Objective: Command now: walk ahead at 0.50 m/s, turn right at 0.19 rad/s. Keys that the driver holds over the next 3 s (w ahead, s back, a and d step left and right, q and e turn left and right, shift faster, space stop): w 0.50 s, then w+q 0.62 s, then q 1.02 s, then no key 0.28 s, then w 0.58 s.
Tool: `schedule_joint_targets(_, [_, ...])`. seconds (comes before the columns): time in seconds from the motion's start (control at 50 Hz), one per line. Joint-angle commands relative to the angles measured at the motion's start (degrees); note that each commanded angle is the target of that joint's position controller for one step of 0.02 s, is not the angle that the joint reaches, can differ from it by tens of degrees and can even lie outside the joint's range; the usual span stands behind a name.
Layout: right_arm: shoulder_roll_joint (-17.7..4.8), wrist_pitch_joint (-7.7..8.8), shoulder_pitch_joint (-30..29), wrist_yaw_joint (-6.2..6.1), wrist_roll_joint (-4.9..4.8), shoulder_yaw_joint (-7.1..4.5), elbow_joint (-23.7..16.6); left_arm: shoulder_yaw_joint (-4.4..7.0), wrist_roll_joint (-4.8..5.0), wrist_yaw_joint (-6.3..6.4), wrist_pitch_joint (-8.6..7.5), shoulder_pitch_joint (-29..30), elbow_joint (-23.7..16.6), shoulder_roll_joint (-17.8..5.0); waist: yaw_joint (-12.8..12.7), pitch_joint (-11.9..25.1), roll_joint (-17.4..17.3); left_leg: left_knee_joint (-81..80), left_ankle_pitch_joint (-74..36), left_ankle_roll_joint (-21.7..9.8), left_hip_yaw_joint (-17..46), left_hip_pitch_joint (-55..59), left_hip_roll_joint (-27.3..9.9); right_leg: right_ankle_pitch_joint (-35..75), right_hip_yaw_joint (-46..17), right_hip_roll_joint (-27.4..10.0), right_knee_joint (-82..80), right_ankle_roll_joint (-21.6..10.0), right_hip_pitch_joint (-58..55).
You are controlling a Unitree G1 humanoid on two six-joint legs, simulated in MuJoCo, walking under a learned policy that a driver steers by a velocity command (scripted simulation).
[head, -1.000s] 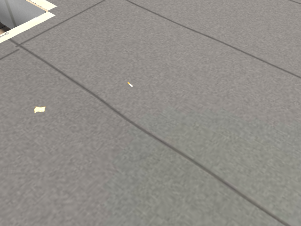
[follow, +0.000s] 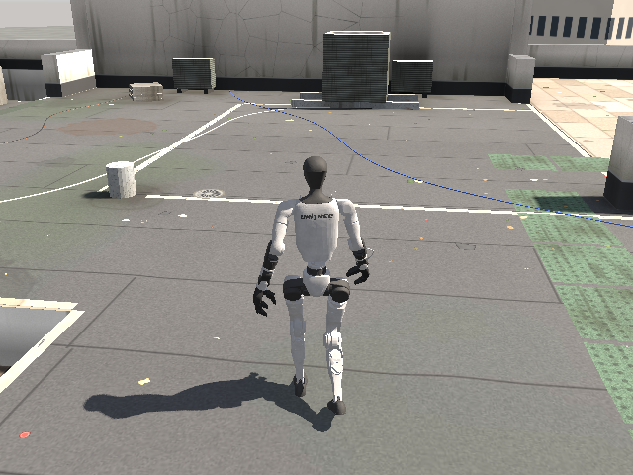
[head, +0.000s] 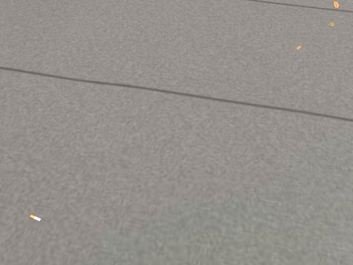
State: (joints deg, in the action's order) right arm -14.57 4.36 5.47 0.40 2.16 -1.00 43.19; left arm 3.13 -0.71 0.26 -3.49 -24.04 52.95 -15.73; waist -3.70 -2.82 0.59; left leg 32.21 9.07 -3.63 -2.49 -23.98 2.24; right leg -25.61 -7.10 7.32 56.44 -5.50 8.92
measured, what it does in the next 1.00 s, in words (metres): walks ahead: right foot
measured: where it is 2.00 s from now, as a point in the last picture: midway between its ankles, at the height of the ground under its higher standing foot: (182, 186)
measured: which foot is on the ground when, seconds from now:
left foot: down 0.00-0.46, up 0.48-1.00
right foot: up 0.00-0.44, down 0.46-1.00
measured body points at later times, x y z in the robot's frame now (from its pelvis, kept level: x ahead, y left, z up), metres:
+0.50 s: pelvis +0.26 -0.03 +0.00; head +0.29 -0.04 +0.45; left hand +0.48 +0.19 -0.09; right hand +0.19 -0.27 -0.15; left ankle +0.09 +0.08 -0.70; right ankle +0.36 -0.10 -0.73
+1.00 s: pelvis +0.51 -0.02 +0.00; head +0.55 -0.01 +0.45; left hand +0.41 +0.21 -0.14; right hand +0.74 -0.20 -0.11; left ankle +0.62 +0.07 -0.71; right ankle +0.36 -0.10 -0.72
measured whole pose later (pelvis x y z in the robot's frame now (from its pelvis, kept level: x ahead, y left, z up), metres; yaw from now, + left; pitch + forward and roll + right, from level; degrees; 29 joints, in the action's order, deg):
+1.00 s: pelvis +0.51 -0.02 +0.00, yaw +12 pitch +1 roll -1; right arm -12.0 1.0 2.8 2.9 2.0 -1.6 46.8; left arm 1.4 -1.3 1.9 -4.7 -24.3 57.6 -11.5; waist -2.6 -3.4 -0.6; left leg 35.6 8.3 -7.8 -7.8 -29.5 0.5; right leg -24.5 16.1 1.1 17.3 -1.6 -7.1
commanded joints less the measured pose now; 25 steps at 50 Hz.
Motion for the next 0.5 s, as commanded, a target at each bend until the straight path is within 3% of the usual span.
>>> schedule_joint_targets(0.02, [-5.8, -0.01, 9.1, 0.14, -0.55, -2.48, 0.5, 0.63, -0.61, -0.52, -0.73, 1.3, -4.3, -5.3, 4.5, 3.7, -0.7, -18.3, 4.8, -9.3, 28.4, 22.0, -19.4, 7.0, -0.2, -6.1, 13.8, 0.5, 24.1])
schedule_joint_targets(0.06, [-4.6, 0.65, 10.1, -0.05, -0.79, -1.94, 2.4, 0.4, -1.36, -1.33, 0.19, 2.1, -4.7, -4.3, 2.8, 2.6, -4.5, -20.0, -4.7, -7.4, 19.7, 17.6, -15.2, 8.0, 1.1, -8.1, 9.9, 1.3, 21.5])
schedule_joint_targets(0.12, [-4.9, 1.9, 13.8, 0.31, -1.56, -1.96, 4.9, -0.07, -1.75, -2.03, 1.1, 3.2, -5.0, -2.8, 2.1, 2.8, -5.6, -21.6, -12.7, -8.1, 15.0, 17.5, -14.0, 9.3, 3.3, -8.9, 7.2, 2.4, 22.7])
schedule_joint_targets(0.22, [-5.0, 1.58, 18.4, 0.32, -1.85, -1.94, 7.5, -1.31, -1.65, -2.65, 1.11, 16.2, -9.2, -1.3, 4.3, -0.8, -4.8, -25.1, -15.7, -7.7, 9.3, 18.2, -11.7, 18.9, 7.8, -11.9, -5.0, 4.5, 29.0])
schedule_joint_targets(0.28, [-5.7, 1.54, 21.1, 0.27, -1.84, -2.07, 8.9, -2.26, -1.18, -2.76, 0.84, 22.4, -10.9, -0.1, 6.0, -1.1, -5.1, -24.6, -19.6, -6.8, 6.9, 19.0, -11.1, 23.4, 9.9, -11.1, -14.7, 4.6, 25.9])
schedule_joint_targets(0.34, [-6.4, 1.25, 23.4, 0.02, -1.51, -2.15, 10.2, -2.38, -0.86, -2.49, 0.63, 26.2, -12.0, -0.8, 6.9, -1.5, -5.1, -22.9, -22.1, -6.7, 7.0, 22.8, -12.9, 23.4, 10.7, -10.0, -20.1, 3.5, 24.1])
schedule_joint_targets(0.4, [-7.1, 0.79, 23.1, -0.48, -1.15, -2.3, 11.2, -1.98, -0.95, -2.04, 0.2, 26.0, -12.3, -1.9, 5.7, -1.5, -5.1, -18.9, -29.1, -6.1, 7.2, 26.7, -15.0, 18.7, 10.8, -8.7, -23.9, 1.3, 20.6])
schedule_joint_targets(0.44, [-7.7, 0.37, 21.8, -0.68, -1.31, -2.42, 11.5, -1.08, -1.35, -1.32, -0.49, 16.6, -9.2, -3.1, 1.2, 3.1, -4.3, -7.4, -40.8, -4.6, 5.1, 26.8, -13.6, 17.1, 12.0, -5.5, -29.0, -0.9, 8.1])
schedule_joint_targets(0.46, [-7.0, 0.27, 21.7, -0.68, -1.51, -2.12, 11.3, -0.13, -2.07, -0.7, -1.11, 7.5, -6.1, -5.2, -2.2, 8.4, -2.6, 3.4, -36.7, -3.5, 3.1, 21.3, -11.2, 17.8, 10.1, -6.9, -30.2, -2.7, -4.8])
schedule_joint_targets(0.48, [-4.6, 0.41, 21.5, -0.67, -1.64, -1.36, 8.9, 1.17, -3.29, 0.05, -1.45, -2.8, -4.6, -10.1, -5.5, 16.2, 4.3, 20.9, -15.3, -2.4, 0.4, 9.9, -7.8, 13.4, -5.7, -21.5, -30.9, -5.9, -18.7])
schedule_joint_targets(0.5, [-0.2, 0.2, 28.2, -0.47, -2.99, -0.8, 8.8, 2.26, -2.59, -0.08, -0.68, -2.9, -4.1, -13.9, -1.7, 20.4, 15.5, 38.0, 22.4, -0.7, -0.1, -8.3, 2.1, 11.0, -30.7, -33.4, -38.3, -13.5, -28.0])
